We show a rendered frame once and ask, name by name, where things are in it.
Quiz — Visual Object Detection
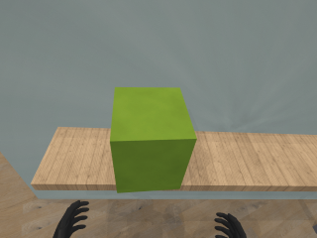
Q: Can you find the table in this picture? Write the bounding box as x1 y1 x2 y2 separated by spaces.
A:
31 127 317 234

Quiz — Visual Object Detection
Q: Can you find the carton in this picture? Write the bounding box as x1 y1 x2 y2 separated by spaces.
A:
110 87 197 193

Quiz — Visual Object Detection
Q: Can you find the robot left hand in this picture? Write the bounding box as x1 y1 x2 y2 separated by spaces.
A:
53 200 89 238

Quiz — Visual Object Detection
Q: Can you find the robot right hand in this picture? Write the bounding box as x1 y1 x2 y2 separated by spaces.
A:
214 212 247 238

